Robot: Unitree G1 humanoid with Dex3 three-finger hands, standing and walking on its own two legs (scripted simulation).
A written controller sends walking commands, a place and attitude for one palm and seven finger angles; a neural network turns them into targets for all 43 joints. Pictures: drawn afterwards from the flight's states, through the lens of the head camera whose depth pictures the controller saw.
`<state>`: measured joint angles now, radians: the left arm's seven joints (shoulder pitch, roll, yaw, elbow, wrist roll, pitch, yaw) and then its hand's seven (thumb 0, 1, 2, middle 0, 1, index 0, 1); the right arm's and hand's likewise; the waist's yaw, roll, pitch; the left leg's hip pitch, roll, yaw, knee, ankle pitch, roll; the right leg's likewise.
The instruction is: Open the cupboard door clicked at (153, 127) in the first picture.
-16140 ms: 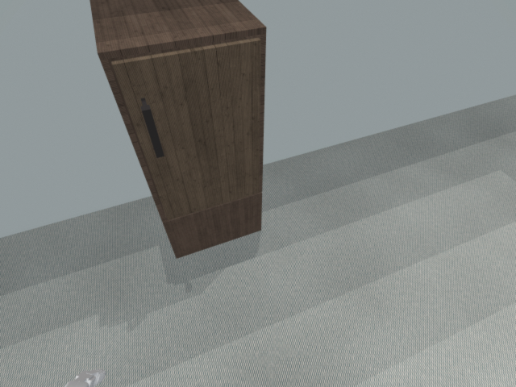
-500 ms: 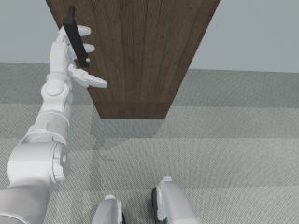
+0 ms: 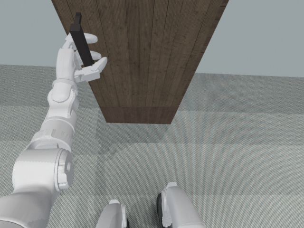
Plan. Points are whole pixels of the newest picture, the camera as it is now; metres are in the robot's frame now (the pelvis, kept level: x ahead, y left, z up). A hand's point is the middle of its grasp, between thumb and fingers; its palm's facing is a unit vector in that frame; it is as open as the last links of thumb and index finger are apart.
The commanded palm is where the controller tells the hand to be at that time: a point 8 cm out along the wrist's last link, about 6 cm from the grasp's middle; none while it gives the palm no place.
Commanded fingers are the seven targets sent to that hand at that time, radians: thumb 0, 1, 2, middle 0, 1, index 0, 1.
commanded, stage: close the thumb around the handle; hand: left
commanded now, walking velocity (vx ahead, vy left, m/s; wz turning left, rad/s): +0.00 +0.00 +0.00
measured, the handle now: (85, 46) +0.57 +0.12 +0.06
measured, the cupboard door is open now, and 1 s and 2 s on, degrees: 2 37 44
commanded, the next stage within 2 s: pull the door open along its arc in 0.20 s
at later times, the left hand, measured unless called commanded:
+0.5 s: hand (93, 71) +0.50 +0.10 +0.04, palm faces -0.14 -0.99 -0.03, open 5.8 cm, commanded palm +0.46 +0.15 +0.05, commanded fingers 0.00 0.90 0.90 -0.40 -1.35 -0.40 -1.35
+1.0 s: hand (127, 130) +0.34 +0.02 +0.05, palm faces +0.13 -0.99 +0.07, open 6.3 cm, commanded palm +0.27 +0.11 +0.05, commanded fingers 0.00 0.90 0.90 -0.40 -1.35 -0.40 -1.35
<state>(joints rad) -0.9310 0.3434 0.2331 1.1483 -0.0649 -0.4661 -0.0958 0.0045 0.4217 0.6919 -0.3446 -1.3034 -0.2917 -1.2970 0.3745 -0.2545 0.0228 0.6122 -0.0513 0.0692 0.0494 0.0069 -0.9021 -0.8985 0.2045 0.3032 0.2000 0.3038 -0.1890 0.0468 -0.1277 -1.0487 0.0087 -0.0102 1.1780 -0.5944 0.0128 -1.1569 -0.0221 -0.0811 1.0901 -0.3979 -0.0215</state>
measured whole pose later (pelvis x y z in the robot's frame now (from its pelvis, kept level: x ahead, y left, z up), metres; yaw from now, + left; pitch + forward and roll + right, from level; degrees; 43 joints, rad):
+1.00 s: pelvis +0.01 -0.01 +0.02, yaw -1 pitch +20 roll +1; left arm -0.05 -0.13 -0.15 0.35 0.06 -0.43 0.37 0.05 0.66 0.70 -0.32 -1.29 -0.36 -1.31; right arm 0.21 -0.18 0.00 0.48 -0.05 0.03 0.08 0.01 -0.90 -0.90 0.20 0.30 0.20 0.30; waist -0.04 0.01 -0.17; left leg -0.81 0.01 0.04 1.04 -0.58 0.00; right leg -0.96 -0.01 -0.03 1.02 -0.40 -0.03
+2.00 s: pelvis -0.03 -0.03 +0.01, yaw +2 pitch +16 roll +2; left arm -0.15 -0.13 -0.21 0.45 0.11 -0.38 0.59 0.00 -0.44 0.32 -0.27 -1.02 -0.28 -1.01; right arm 0.19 -0.19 0.00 0.60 -0.07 -0.07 0.02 0.02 -0.90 -0.90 0.20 0.30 0.20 0.30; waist -0.04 0.02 -0.15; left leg -0.84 -0.01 -0.02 1.10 -0.53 -0.03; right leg -0.98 -0.03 -0.08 1.08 -0.38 -0.07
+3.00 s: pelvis +0.00 +0.00 +0.00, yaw +1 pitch +17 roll +0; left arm 0.25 0.05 -0.27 -0.02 0.00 -0.33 0.04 -0.01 -0.50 0.30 -0.14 -0.30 -0.15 -0.30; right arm 0.23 -0.20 0.03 0.41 -0.01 -0.03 0.01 0.02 -0.90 -0.90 0.20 0.30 0.20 0.30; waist -0.01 0.03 -0.15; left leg -0.86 -0.03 -0.01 1.18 -0.62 0.01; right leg -0.99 -0.05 -0.06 1.14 -0.45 -0.02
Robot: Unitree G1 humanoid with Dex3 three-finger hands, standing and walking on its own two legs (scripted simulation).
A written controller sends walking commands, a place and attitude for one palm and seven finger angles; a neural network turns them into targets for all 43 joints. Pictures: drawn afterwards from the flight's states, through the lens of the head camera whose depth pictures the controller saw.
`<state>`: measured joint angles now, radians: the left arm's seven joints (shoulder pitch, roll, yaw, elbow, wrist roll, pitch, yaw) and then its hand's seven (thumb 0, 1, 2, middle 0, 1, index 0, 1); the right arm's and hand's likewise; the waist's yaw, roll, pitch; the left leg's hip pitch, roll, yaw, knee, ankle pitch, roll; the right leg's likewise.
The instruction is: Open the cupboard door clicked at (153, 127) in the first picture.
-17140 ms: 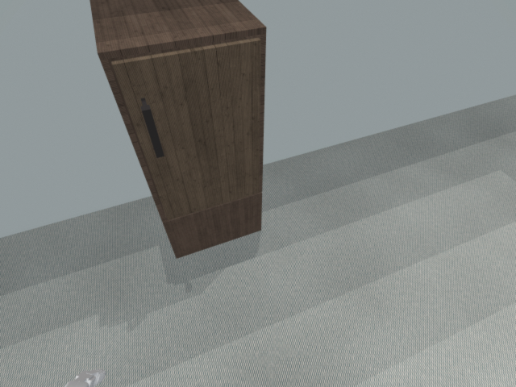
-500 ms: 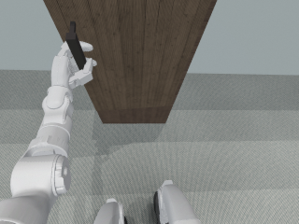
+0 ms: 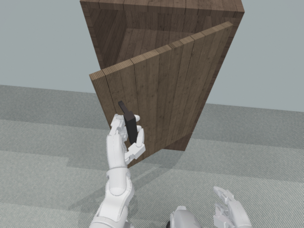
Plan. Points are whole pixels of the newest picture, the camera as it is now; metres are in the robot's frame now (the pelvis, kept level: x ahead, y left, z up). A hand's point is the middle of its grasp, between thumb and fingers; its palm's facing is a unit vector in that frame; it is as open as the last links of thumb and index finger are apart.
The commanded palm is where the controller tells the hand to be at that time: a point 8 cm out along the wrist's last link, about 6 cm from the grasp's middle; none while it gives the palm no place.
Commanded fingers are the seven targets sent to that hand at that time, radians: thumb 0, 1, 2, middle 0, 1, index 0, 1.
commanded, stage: pull the door open along its arc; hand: left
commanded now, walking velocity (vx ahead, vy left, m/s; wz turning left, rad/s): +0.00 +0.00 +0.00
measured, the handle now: (128, 125) +0.37 +0.07 +0.03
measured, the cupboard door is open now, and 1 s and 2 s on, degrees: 37 44 44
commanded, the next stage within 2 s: open thumb and fingers to let go in 0.24 s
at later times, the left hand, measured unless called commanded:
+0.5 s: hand (151, 152) +0.30 +0.01 +0.02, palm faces +0.31 -0.95 -0.06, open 6.5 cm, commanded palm +0.25 +0.06 +0.03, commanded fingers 0.00 0.27 0.63 -0.35 -1.28 -0.35 -1.28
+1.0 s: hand (149, 154) +0.30 +0.02 +0.03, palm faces +0.29 -0.96 -0.04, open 14.1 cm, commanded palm +0.26 +0.06 +0.03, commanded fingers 0.00 -0.50 0.30 -0.20 -0.60 -0.20 -0.60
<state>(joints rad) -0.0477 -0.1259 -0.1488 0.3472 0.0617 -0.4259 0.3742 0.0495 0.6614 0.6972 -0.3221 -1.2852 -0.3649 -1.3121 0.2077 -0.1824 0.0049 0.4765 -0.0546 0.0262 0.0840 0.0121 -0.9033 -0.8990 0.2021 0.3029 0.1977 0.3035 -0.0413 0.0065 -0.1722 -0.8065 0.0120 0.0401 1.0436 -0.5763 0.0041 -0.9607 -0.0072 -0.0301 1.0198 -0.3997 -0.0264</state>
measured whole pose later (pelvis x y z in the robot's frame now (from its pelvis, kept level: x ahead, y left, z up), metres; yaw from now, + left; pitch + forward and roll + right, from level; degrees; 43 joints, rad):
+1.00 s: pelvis -0.04 -0.03 -0.01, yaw +3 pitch +16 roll +2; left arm -0.15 -0.13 -0.21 0.45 0.11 -0.38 0.59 0.00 -0.44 0.32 -0.27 -1.02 -0.28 -1.01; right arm 0.19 -0.19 0.00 0.60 -0.07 -0.07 0.02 0.02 -0.90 -0.90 0.20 0.30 0.20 0.30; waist -0.04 0.02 -0.15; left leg -0.84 -0.01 -0.02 1.10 -0.53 -0.03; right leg -0.98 -0.03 -0.08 1.08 -0.38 -0.07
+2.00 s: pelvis -0.02 +0.00 -0.02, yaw +3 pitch +17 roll +0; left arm 0.25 0.05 -0.27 -0.02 0.00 -0.33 0.04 -0.01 -0.50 0.30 -0.14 -0.30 -0.15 -0.30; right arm 0.23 -0.20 0.03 0.41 -0.01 -0.03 0.01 0.02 -0.90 -0.90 0.20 0.30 0.20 0.30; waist -0.01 0.03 -0.15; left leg -0.86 -0.03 -0.01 1.18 -0.62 0.01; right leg -0.99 -0.05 -0.06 1.14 -0.45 -0.02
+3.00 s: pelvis -0.01 +0.02 +0.00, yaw +2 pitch +11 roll -2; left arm 0.59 0.25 0.01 -0.36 -0.20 -0.18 -0.20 -0.01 -0.50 0.30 -0.15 -0.30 -0.16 -0.30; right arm 0.32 -0.24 0.04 0.35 0.04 -0.09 -0.06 0.02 -0.90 -0.90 0.21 0.30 0.20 0.30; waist -0.01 0.04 -0.16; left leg -0.67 -0.01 -0.02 1.07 -0.59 0.03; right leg -0.78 -0.03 -0.07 1.00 -0.41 0.00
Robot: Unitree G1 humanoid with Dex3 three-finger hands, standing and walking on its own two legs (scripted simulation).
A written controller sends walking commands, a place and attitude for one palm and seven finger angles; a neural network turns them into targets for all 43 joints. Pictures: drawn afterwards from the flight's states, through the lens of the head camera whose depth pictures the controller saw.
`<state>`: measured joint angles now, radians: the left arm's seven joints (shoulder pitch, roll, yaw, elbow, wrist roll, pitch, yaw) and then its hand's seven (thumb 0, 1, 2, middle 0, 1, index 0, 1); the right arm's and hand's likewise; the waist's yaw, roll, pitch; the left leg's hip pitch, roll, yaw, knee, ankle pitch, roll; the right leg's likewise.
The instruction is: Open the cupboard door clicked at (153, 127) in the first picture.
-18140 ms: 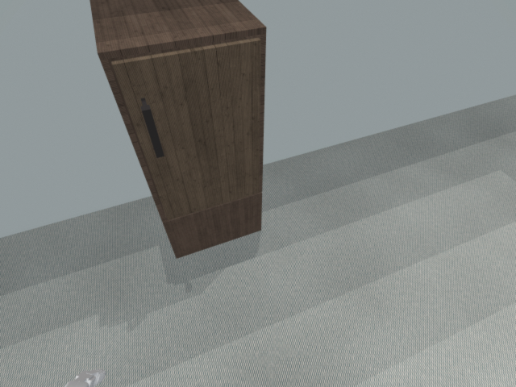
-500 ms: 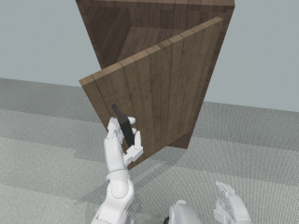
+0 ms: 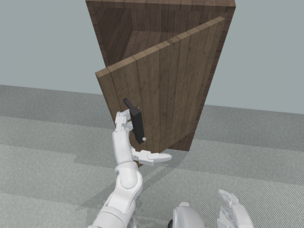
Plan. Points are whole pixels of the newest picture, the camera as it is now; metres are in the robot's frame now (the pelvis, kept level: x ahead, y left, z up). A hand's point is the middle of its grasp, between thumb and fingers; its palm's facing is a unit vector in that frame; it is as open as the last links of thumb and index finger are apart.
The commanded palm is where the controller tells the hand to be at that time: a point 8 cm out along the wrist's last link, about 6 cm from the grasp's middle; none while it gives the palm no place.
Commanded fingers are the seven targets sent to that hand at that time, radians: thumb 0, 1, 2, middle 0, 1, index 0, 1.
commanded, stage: open thumb and fingers to let go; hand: left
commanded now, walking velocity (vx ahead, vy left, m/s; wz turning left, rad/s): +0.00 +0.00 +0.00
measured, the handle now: (134, 122) +0.39 +0.05 +0.04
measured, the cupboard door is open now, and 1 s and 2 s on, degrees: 44 44 44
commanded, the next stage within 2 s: slide the hand sideways off the handle in 0.16 s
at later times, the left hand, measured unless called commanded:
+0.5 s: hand (139, 151) +0.30 +0.04 +0.04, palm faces -0.30 -0.95 -0.03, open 16.4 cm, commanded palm +0.29 +0.08 +0.04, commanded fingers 0.00 -0.50 0.30 -0.15 -0.30 -0.15 -0.30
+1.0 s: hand (124, 163) +0.27 +0.07 +0.04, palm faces -0.18 -0.98 +0.00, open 16.3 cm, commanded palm +0.25 +0.13 +0.04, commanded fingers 0.00 -0.50 0.30 -0.15 -0.30 -0.15 -0.30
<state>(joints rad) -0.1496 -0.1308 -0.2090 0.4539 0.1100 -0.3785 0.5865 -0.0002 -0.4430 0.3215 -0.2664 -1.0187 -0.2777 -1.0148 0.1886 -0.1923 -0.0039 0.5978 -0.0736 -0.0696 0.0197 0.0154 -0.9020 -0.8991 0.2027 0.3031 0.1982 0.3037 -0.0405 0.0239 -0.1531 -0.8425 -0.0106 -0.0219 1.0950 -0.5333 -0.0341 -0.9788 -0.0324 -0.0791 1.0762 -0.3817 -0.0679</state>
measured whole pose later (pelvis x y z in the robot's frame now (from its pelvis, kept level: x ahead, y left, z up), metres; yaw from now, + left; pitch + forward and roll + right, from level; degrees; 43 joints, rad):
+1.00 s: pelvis +0.02 +0.03 -0.01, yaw +0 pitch +17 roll +0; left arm 0.25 0.05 -0.27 -0.02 0.00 -0.33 0.04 -0.01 -0.50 0.30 -0.14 -0.30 -0.15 -0.30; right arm 0.23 -0.20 0.03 0.41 -0.01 -0.03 0.01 0.02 -0.90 -0.90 0.20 0.30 0.20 0.30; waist -0.01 0.03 -0.15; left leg -0.86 -0.03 -0.01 1.18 -0.62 0.01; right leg -0.99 -0.05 -0.06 1.14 -0.45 -0.02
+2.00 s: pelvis +0.03 +0.04 +0.01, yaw -1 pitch +11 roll -2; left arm 0.59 0.25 0.01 -0.36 -0.20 -0.18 -0.20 -0.01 -0.50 0.30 -0.15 -0.30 -0.16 -0.30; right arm 0.32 -0.24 0.04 0.35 0.04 -0.09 -0.06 0.02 -0.90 -0.90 0.21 0.30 0.20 0.30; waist -0.01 0.04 -0.16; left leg -0.67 -0.01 -0.02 1.07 -0.59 0.03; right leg -0.78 -0.03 -0.07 1.00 -0.41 0.00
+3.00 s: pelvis +0.05 +0.03 +0.08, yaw -3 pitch -3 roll -1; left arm 0.47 0.33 0.33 -0.39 -0.05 -0.09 0.11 0.02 0.85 0.88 -0.20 -0.31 -0.21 -0.30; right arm 0.21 -0.23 0.02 0.63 0.01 -0.15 -0.08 0.02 -0.90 -0.90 0.20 0.30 0.20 0.30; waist 0.07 0.07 0.01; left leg -0.05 0.01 0.01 0.45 -0.34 0.01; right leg -0.18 0.01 -0.05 0.43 -0.18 -0.01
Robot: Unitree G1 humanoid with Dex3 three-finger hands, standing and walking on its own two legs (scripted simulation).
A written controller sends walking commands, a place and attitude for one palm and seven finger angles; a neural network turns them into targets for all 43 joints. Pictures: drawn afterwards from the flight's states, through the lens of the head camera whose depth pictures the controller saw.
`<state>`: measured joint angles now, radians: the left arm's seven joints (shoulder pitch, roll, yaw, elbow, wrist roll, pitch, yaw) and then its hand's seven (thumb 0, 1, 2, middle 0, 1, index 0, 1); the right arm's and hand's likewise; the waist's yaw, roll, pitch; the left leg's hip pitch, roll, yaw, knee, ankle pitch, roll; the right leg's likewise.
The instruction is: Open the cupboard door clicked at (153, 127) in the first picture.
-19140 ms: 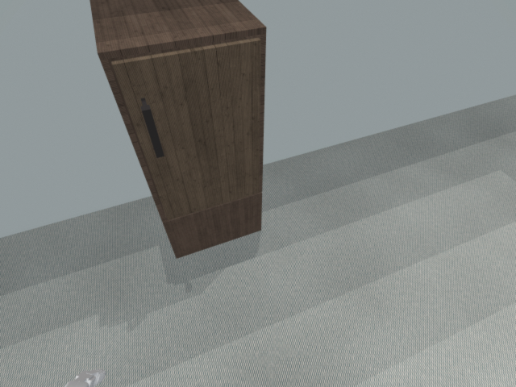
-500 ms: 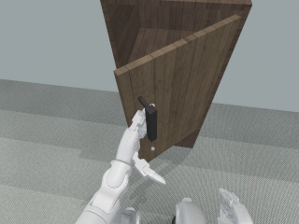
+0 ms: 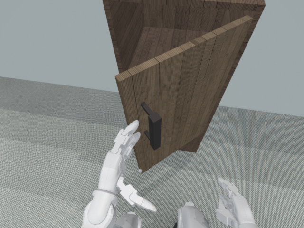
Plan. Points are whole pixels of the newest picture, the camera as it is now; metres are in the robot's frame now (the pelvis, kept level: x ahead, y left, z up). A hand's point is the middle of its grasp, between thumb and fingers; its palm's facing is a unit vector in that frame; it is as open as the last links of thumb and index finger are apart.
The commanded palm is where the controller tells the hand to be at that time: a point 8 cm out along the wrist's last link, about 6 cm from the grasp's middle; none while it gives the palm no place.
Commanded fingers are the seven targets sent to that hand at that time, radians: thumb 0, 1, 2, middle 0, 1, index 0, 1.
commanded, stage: slide the hand sideways off the handle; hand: left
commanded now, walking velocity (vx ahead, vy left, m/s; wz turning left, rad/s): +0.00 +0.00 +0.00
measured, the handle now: (150, 127) +0.36 +0.02 +0.05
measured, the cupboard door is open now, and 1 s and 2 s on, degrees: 44 44 44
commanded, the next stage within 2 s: draw the hand back to the body in 0.46 s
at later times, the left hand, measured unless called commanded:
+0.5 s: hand (120, 191) +0.21 +0.08 +0.05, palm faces -0.21 -0.98 -0.02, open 16.3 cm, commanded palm +0.19 +0.14 +0.05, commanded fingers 0.00 -0.50 0.30 -0.15 -0.30 -0.15 -0.30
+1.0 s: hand (77, 190) +0.19 +0.15 +0.11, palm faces -0.16 -0.99 -0.06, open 16.3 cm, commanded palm +0.17 +0.21 +0.13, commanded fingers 0.00 -0.40 0.34 -0.15 -0.30 -0.15 -0.30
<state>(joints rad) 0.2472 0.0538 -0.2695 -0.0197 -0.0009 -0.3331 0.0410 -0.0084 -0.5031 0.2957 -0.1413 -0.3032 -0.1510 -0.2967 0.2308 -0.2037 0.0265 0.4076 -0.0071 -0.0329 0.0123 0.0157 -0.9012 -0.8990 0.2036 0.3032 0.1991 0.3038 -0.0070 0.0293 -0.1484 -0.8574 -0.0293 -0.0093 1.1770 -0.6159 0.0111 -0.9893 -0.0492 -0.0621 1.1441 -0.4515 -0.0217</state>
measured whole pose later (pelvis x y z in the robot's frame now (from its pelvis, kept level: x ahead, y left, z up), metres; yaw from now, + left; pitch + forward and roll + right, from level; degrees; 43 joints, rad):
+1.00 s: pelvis +0.00 +0.01 +0.02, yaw -1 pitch +11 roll -2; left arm 0.59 0.25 0.01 -0.36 -0.20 -0.18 -0.20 -0.01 -0.50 0.30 -0.15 -0.30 -0.16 -0.30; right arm 0.32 -0.24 0.04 0.35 0.04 -0.09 -0.06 0.02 -0.90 -0.90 0.21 0.30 0.20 0.30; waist -0.01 0.04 -0.16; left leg -0.67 -0.01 -0.02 1.07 -0.59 0.03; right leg -0.78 -0.03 -0.07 1.00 -0.41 0.00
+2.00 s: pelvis +0.03 +0.00 +0.09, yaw -2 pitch -3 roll -1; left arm 0.47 0.33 0.33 -0.39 -0.05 -0.09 0.11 0.02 0.85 0.88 -0.20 -0.31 -0.21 -0.30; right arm 0.21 -0.23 0.02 0.63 0.01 -0.15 -0.08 0.02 -0.90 -0.90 0.20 0.30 0.20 0.30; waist 0.07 0.07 0.01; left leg -0.05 0.01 0.01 0.45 -0.34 0.01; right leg -0.18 0.01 -0.05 0.43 -0.18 -0.01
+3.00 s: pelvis -0.07 +0.02 +0.07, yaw -3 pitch -2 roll +0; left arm 0.47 0.36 0.42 -0.45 0.03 -0.21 0.15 0.02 0.88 0.89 -0.21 -0.31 -0.22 -0.30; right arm 0.24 -0.22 0.02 0.56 0.00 -0.07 -0.08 0.02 -0.90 -0.90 0.21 0.30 0.20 0.30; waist 0.01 -0.02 0.03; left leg -0.33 -0.03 0.05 0.69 -0.35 0.05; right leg -0.43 -0.02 0.01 0.58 -0.11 0.01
